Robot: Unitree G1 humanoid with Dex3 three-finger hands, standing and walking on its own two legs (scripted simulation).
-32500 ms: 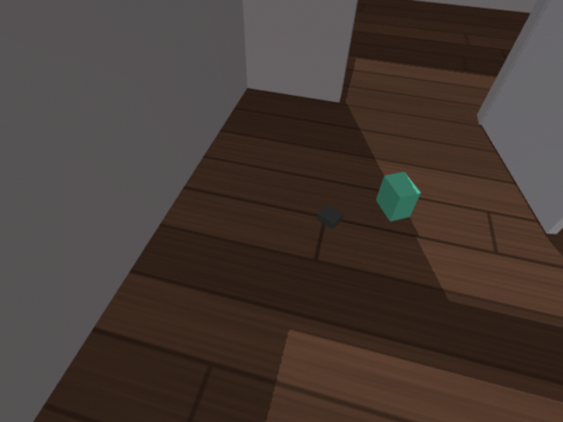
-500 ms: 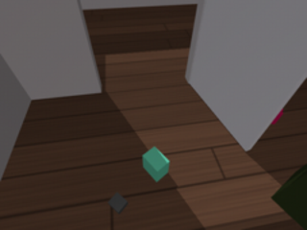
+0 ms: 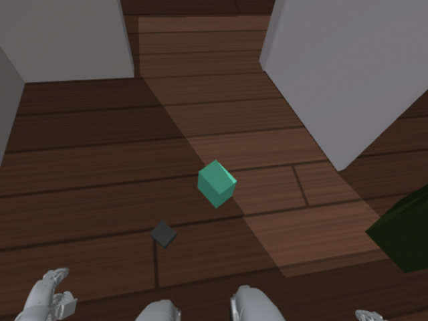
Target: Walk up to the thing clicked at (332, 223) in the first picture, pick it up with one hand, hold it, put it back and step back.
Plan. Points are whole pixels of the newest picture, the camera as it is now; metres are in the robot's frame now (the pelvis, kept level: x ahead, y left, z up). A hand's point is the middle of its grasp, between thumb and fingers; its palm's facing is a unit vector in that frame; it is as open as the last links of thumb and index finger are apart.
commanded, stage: step back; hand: left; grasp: from above
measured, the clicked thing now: (163, 234) +0.46 +0.15 -0.73
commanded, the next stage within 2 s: none
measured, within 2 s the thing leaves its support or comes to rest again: neither
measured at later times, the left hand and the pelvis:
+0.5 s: hand out of the picture +0.00 +0.26 -0.13, palm faces -0.07 -0.92 -0.39, open 7.4 cm; pelvis -0.10 +0.00 +0.01, yaw -5 degrees
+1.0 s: hand out of the picture -0.13 +0.28 -0.14, palm faces -0.08 -0.92 -0.38, open 7.4 cm; pelvis -0.25 +0.01 +0.01, yaw -5 degrees
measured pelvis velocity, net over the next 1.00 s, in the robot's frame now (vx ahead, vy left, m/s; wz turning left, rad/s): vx -0.25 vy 0.01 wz -0.09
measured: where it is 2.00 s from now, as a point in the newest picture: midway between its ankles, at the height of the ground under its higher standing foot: outside the picture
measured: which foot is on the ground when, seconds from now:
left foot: down 0.00-0.40, up 0.42-0.68, down 0.70-1.00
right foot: up 0.00-0.36, down 0.38-0.72, up 0.74-1.00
